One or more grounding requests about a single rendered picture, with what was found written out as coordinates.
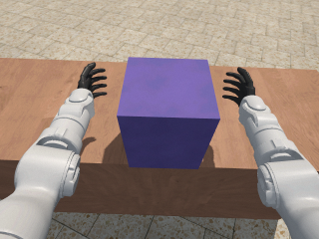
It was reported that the robot right upper arm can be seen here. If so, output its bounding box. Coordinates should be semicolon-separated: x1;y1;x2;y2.
257;159;319;239

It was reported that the robot left upper arm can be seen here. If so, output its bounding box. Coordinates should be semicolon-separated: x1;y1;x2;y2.
0;144;81;239

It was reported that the robot right forearm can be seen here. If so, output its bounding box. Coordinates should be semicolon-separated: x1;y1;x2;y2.
238;95;319;179

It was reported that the robot left hand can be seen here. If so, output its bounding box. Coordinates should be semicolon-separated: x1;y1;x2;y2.
77;62;107;99

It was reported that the carton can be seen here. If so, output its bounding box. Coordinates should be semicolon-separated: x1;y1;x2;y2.
117;57;220;169

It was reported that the robot right hand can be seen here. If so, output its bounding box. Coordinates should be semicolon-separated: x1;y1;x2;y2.
222;67;256;107

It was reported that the robot left forearm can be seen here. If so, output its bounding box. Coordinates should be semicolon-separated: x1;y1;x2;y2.
14;88;95;188

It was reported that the pedestal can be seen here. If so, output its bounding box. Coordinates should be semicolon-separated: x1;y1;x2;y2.
0;58;319;220

